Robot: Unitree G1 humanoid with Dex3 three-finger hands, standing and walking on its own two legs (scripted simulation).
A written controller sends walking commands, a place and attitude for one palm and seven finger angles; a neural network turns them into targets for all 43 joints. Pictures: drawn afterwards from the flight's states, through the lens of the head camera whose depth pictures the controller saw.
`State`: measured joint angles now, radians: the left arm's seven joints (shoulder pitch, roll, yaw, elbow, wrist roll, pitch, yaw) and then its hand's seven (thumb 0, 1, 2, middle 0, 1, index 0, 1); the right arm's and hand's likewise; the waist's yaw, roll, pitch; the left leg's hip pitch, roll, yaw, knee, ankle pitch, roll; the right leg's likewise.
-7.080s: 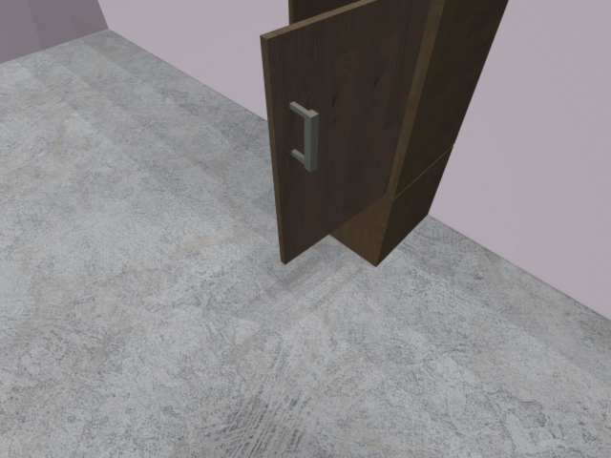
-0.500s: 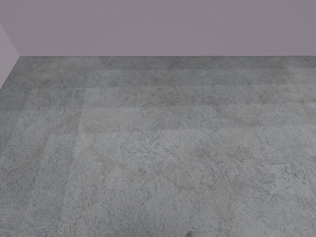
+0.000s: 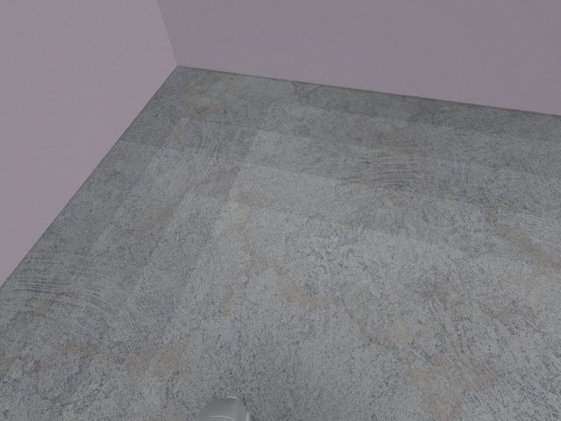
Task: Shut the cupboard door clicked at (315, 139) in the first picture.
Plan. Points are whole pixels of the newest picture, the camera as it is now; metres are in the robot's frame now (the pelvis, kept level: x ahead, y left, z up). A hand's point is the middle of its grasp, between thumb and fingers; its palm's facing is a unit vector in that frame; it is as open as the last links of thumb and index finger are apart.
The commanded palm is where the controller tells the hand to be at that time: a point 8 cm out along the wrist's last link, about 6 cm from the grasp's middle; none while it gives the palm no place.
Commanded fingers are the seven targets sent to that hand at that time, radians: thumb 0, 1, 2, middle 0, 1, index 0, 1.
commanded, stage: walk to a spot facing it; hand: left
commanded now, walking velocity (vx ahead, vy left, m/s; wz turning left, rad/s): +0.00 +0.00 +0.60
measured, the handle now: out of the picture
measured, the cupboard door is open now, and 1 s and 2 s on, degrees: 84 84 84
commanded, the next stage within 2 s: none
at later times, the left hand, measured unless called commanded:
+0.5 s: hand out of the picture +0.05 +0.25 -0.17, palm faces +0.26 -0.93 -0.25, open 7.4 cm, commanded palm none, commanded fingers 0.00 0.90 0.90 -0.20 -0.30 -0.20 -0.30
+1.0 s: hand out of the picture -0.05 +0.19 -0.17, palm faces +0.57 -0.77 -0.27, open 7.3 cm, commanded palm none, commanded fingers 0.00 0.90 0.90 -0.20 -0.30 -0.20 -0.30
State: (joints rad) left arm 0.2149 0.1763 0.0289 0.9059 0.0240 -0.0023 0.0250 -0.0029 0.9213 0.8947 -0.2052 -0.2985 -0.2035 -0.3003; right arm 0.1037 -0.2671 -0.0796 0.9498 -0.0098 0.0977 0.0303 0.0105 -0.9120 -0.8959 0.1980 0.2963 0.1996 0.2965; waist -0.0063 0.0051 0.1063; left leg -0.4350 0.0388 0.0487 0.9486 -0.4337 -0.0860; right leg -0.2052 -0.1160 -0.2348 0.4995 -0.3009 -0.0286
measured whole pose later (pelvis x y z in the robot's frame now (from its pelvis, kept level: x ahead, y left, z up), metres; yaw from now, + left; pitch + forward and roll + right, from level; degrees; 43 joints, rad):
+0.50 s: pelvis +0.00 +0.02 +0.00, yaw +16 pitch +2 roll -1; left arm 0.12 0.25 0.06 0.90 0.02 0.06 0.01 0.00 0.91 0.90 -0.20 -0.30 -0.20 -0.30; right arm 0.20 -0.21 -0.05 0.94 -0.02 0.04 0.01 0.01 -0.90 -0.89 0.21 0.30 0.21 0.30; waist -0.02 -0.01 0.09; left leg -0.28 -0.03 -0.06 0.49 -0.25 0.02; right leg -0.46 -0.07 0.01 0.93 -0.40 0.10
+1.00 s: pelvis +0.03 +0.00 -0.01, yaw +36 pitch +1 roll +2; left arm 0.23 0.21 0.05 0.91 0.03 0.01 0.02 0.00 0.91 0.89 -0.20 -0.30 -0.20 -0.30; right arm 0.08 -0.26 -0.07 0.93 -0.01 0.08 0.03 0.01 -0.91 -0.90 0.20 0.30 0.20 0.30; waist 0.00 -0.02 0.13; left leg -0.38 0.02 0.10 0.74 -0.40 -0.05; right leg -0.16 -0.15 -0.27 0.58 -0.41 0.01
